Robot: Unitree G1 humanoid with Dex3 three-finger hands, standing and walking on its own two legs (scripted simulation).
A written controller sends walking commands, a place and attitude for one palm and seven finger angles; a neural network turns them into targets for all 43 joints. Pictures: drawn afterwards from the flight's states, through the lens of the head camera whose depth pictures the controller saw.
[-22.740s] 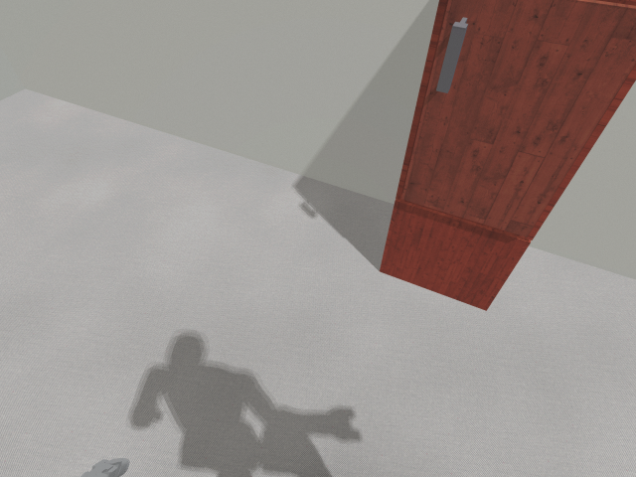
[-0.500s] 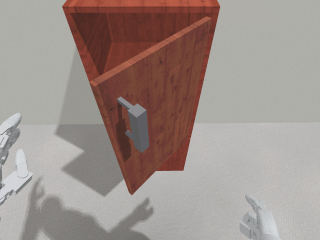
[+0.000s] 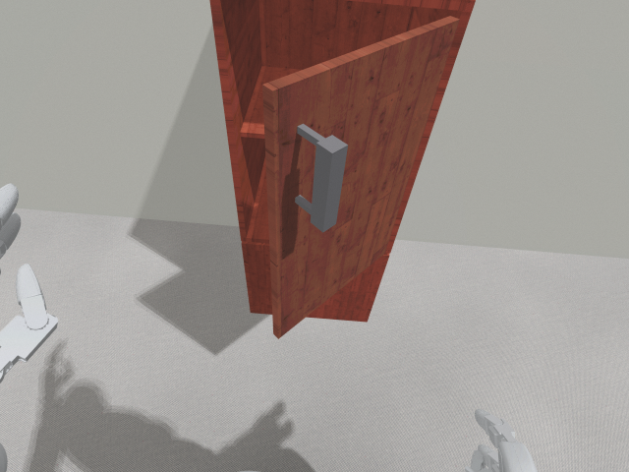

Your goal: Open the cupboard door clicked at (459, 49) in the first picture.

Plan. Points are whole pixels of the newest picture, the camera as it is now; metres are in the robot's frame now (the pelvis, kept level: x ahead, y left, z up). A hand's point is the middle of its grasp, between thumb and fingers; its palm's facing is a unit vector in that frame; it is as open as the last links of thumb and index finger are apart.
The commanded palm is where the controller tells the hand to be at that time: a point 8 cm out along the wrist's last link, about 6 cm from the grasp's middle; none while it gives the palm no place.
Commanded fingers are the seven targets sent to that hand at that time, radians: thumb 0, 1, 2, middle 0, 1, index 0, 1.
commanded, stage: step back with the hand held close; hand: left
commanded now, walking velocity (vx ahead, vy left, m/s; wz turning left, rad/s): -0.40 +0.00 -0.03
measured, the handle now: (315, 178) +0.45 +0.05 +0.14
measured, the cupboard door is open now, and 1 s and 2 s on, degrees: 47 47 47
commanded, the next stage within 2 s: stop stepping back and stand still in 0.06 s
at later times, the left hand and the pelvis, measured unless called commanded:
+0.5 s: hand (13, 448) +0.10 +0.22 +0.19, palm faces +0.34 -0.80 -0.50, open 7.4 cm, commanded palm +0.07 +0.26 +0.20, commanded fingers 0.00 0.90 0.90 -0.20 -0.30 -0.20 -0.30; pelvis -0.10 -0.03 +0.02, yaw -5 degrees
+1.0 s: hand out of the picture +0.08 +0.24 +0.18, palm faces +0.37 -0.82 -0.44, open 7.4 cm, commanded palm +0.02 +0.27 +0.20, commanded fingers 0.00 0.90 0.90 -0.20 -0.30 -0.20 -0.30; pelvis -0.15 -0.01 +0.02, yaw -6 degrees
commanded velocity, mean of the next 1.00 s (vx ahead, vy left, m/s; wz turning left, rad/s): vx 0.03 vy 0.03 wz -0.01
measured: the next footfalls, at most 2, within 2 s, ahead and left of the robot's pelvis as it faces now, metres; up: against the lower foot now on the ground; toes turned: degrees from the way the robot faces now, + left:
right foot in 0.36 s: -0.17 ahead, -0.11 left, +0.00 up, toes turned -6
left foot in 0.58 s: -0.06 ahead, +0.08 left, +0.00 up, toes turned -5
